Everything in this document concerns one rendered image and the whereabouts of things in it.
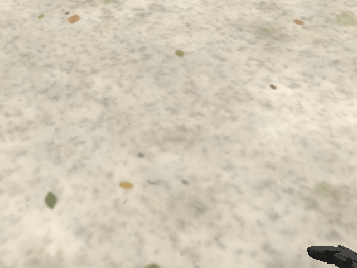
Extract right robot hand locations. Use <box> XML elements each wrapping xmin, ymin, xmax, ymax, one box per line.
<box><xmin>307</xmin><ymin>245</ymin><xmax>357</xmax><ymax>268</ymax></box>

